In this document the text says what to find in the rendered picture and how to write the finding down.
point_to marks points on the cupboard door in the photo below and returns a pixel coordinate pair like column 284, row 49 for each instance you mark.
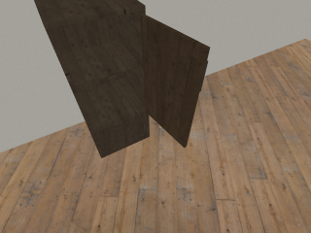
column 173, row 70

